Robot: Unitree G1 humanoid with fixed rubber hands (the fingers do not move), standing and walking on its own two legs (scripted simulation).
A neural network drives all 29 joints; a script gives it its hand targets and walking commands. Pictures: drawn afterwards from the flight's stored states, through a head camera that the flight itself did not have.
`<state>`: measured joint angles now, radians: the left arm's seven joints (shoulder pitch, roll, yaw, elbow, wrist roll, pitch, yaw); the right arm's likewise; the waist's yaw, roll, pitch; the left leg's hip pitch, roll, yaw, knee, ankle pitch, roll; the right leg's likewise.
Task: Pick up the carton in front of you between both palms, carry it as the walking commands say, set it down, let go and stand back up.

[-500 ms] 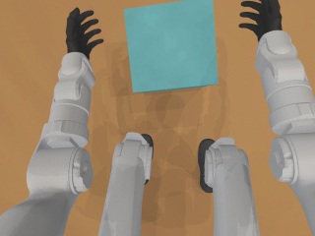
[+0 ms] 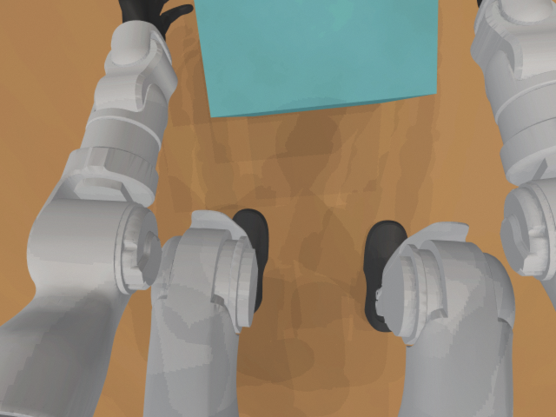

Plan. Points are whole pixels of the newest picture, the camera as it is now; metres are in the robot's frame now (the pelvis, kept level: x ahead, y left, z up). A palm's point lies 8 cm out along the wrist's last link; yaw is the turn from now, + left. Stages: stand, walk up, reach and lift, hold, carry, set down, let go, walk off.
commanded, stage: reach and lift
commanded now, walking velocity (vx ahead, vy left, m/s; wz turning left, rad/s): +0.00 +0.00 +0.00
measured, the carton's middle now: (311, 23) +0.53 +0.02 -0.25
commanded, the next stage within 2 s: none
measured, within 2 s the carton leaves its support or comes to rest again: leaves its support in 0.68 s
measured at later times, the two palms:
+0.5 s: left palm (168, 21) +0.52 +0.17 -0.17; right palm out of the picture +0.56 -0.13 -0.17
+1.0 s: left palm (109, 3) +0.50 +0.16 -0.04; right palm out of the picture +0.53 -0.14 -0.04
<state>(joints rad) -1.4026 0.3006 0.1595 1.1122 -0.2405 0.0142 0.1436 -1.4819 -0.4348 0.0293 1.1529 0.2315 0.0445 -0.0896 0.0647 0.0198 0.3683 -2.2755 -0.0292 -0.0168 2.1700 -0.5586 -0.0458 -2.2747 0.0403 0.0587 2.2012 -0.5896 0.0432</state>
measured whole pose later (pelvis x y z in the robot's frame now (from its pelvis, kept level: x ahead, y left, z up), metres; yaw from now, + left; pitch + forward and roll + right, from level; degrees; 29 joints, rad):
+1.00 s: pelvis +0.00 +0.00 +0.03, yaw -1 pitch +41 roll +2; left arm -1.11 0.05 0.46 0.73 0.06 0.31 0.11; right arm -1.24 -0.14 -0.28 0.89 -0.06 0.31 -0.11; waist 0.05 -0.01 -0.02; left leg -2.22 -0.08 -0.07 2.05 -0.54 -0.10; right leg -2.23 0.11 0.07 2.07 -0.56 0.06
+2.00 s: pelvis +0.06 +0.00 +0.30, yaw -2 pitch +26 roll +0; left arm -0.54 -0.11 0.38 0.60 0.19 0.33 0.04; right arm -0.57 0.09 -0.35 0.66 -0.18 0.32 -0.06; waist 0.02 -0.01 -0.22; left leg -1.16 -0.08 -0.13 1.14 -0.43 -0.05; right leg -1.15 0.09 0.12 1.15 -0.44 0.03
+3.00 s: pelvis +0.09 +0.00 +0.40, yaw -2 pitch -3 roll +0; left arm -0.32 -0.17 0.30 0.37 0.29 0.62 -0.01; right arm -0.33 0.16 -0.31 0.39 -0.29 0.62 0.00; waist 0.01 0.00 0.00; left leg -0.18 -0.04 -0.13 0.45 -0.21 -0.02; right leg -0.17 0.04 0.14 0.46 -0.22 0.02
